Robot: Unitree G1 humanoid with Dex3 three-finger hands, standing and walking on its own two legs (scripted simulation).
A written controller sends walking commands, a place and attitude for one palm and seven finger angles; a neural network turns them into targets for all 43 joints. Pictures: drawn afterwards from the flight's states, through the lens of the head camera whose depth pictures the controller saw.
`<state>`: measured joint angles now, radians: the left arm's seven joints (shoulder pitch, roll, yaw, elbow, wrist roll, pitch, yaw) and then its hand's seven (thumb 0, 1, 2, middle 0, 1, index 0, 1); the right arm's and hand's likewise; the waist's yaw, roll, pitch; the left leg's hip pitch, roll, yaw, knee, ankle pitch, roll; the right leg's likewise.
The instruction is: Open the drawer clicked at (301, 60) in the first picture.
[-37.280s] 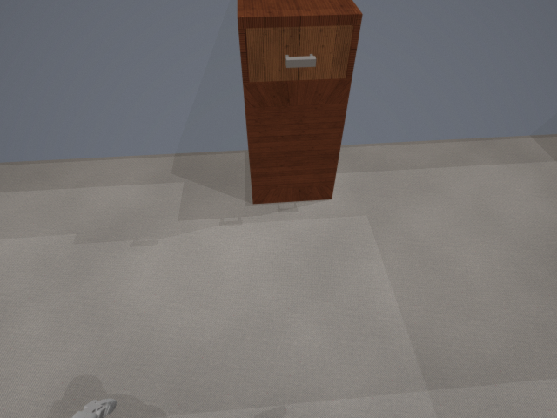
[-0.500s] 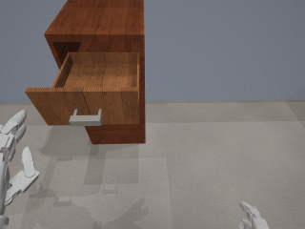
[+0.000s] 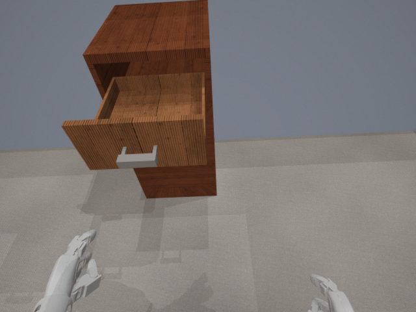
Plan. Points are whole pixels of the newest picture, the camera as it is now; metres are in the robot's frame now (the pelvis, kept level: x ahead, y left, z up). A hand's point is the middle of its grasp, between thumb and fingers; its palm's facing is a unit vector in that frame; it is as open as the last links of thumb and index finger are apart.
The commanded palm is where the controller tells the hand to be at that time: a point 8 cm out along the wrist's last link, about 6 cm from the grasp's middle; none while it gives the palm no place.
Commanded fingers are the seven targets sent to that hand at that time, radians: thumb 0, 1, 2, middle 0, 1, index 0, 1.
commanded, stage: let the arm hang, fingers relaxed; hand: left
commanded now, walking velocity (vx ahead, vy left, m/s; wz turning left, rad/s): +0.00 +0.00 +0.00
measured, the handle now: (138, 154) +0.50 +0.22 -0.02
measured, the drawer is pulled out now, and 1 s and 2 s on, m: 0.30 0.30 0.30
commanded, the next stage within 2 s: look to check the result in 0.96 s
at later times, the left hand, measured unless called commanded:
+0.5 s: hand out of the picture -0.03 +0.18 -0.16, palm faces +0.05 -0.97 -0.24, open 7.3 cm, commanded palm none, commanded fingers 0.00 0.90 0.90 -0.20 -0.30 -0.20 -0.30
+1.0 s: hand out of the picture -0.01 +0.16 -0.16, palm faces +0.04 -0.98 -0.18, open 7.3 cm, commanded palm none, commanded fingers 0.00 0.90 0.90 -0.20 -0.30 -0.20 -0.30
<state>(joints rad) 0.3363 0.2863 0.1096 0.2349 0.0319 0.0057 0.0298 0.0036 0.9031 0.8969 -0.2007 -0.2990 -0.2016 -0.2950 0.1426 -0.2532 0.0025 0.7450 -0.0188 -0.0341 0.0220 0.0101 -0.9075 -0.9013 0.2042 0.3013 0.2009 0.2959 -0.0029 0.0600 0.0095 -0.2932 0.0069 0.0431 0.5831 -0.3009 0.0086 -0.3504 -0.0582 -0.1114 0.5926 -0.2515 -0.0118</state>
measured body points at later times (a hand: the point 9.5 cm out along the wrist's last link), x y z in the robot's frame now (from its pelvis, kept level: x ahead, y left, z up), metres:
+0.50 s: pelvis -0.01 -0.01 +0.01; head +0.00 -0.02 +0.46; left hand -0.03 +0.24 -0.14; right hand -0.05 -0.22 -0.15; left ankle +0.00 +0.12 -0.73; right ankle +0.04 -0.11 -0.73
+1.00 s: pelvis +0.00 -0.01 +0.01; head +0.01 -0.01 +0.46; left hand -0.01 +0.21 -0.15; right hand -0.05 -0.20 -0.15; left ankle +0.00 +0.12 -0.73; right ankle +0.04 -0.11 -0.73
